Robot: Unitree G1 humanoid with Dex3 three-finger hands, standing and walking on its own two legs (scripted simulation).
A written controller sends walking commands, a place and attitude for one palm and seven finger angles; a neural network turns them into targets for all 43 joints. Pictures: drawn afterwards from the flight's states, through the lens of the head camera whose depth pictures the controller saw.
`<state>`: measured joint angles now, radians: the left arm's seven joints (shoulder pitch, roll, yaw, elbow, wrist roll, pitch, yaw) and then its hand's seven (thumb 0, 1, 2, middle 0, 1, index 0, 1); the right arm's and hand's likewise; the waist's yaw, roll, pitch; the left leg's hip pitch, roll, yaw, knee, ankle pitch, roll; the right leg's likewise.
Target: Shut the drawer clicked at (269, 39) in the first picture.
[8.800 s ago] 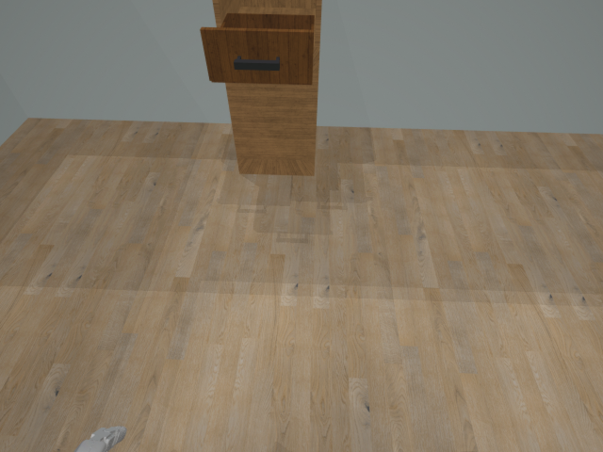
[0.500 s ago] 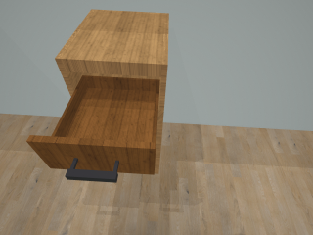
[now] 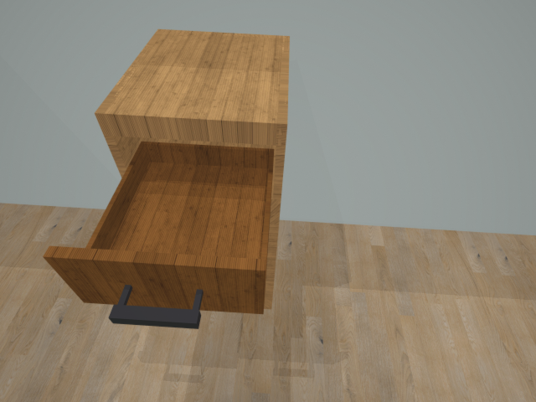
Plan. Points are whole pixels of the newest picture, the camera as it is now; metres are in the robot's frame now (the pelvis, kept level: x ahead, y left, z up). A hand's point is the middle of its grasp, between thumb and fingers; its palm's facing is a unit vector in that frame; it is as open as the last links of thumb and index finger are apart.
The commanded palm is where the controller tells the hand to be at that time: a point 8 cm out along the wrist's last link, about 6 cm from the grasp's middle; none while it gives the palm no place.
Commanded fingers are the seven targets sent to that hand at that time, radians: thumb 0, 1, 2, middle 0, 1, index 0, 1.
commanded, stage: come to a stop and stand still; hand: left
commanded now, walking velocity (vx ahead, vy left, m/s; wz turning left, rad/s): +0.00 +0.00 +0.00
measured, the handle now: (159, 304) +0.27 +0.20 -0.04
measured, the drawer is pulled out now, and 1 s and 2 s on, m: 0.30 0.30 0.29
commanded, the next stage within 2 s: look again from close up in 0.12 s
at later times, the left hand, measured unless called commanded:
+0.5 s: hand out of the picture -0.01 +0.15 -0.18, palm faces +0.02 -0.98 -0.18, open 7.4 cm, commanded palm none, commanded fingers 0.00 0.90 0.90 -0.20 -0.30 -0.20 -0.30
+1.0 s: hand out of the picture +0.14 +0.18 -0.07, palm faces +0.27 -0.93 -0.24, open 7.0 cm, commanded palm +0.10 +0.19 -0.06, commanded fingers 0.00 0.90 0.90 -0.38 -0.50 -0.38 -0.50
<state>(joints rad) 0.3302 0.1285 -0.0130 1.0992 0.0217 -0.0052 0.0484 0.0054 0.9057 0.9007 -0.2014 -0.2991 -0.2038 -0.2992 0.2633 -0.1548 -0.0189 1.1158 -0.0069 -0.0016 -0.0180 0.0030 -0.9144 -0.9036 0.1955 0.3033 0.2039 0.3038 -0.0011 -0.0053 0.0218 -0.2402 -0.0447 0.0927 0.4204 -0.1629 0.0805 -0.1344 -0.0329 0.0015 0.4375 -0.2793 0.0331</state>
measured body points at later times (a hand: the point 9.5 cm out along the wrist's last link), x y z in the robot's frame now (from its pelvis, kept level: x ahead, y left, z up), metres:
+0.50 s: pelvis +0.01 -0.01 +0.00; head +0.02 -0.01 +0.45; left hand -0.01 +0.20 -0.16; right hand +0.00 -0.22 -0.16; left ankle +0.04 +0.07 -0.74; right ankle -0.03 -0.14 -0.74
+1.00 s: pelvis +0.01 -0.02 -0.01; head +0.01 -0.03 +0.44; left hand +0.12 +0.23 -0.05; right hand +0.07 -0.27 -0.14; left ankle +0.04 +0.07 -0.74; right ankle -0.03 -0.14 -0.74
